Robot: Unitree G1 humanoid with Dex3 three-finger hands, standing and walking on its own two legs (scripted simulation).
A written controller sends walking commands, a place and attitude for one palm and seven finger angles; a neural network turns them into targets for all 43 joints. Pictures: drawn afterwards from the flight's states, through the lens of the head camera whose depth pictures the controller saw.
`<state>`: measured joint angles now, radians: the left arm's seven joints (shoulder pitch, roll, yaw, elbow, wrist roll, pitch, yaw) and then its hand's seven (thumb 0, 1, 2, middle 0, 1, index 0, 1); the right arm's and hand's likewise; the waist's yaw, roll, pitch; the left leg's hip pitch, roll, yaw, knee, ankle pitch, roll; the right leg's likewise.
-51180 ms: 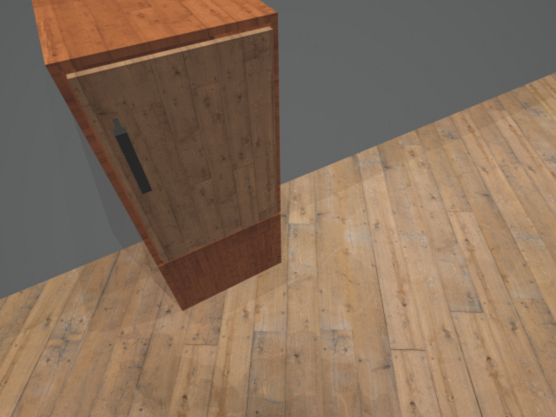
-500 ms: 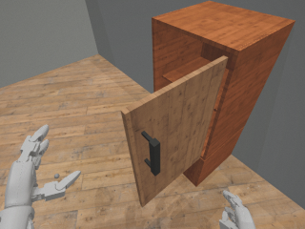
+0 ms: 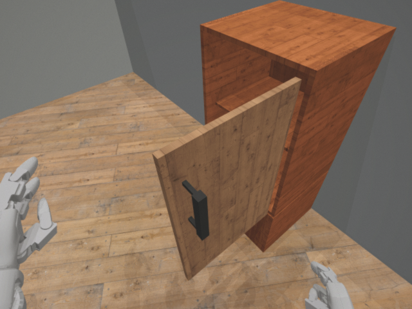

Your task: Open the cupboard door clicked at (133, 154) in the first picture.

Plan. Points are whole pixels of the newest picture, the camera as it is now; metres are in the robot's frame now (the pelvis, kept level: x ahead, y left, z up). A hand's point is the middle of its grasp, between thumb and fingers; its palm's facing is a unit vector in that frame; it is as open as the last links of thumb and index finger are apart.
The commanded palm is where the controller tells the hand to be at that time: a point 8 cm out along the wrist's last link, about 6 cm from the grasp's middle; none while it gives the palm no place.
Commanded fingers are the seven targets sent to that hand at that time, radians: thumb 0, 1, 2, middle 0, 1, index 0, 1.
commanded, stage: draw the hand back to the body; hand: left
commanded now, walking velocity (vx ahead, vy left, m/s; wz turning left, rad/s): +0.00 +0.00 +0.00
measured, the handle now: (195, 210) +0.31 +0.07 +0.01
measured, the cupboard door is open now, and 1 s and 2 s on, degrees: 90 90 90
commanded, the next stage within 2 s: step back with the hand held close in 0.12 s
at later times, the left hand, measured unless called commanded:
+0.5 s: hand (49, 229) +0.18 +0.26 +0.14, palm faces +0.36 -0.79 -0.50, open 7.4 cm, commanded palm +0.12 +0.30 +0.17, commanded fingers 0.00 0.90 0.90 -0.20 -0.30 -0.20 -0.30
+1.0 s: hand out of the picture +0.09 +0.30 +0.15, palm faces +0.44 -0.73 -0.51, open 7.4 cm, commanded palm +0.03 +0.33 +0.17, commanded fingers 0.00 0.90 0.90 -0.20 -0.30 -0.20 -0.30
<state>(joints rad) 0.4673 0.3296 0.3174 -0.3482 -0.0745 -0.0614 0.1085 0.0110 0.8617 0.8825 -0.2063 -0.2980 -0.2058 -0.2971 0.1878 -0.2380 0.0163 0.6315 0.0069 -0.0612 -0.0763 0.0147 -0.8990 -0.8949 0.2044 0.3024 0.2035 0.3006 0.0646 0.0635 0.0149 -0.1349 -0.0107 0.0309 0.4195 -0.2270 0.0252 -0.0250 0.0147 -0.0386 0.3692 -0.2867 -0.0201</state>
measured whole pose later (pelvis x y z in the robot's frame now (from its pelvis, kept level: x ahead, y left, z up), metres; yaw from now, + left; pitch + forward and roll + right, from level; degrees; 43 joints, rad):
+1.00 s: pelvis -0.10 +0.03 -0.02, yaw +3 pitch -1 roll -2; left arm 0.56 0.42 0.44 -0.52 -0.03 -0.19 0.15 0.01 0.89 0.90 -0.21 -0.30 -0.21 -0.30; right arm 0.21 -0.22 0.00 0.56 0.01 -0.04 -0.08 0.01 -0.90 -0.89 0.21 0.30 0.20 0.30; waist 0.00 0.03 0.05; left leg -0.43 -0.03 0.01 0.57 -0.16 0.07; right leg -0.32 0.04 0.00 0.56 -0.23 0.00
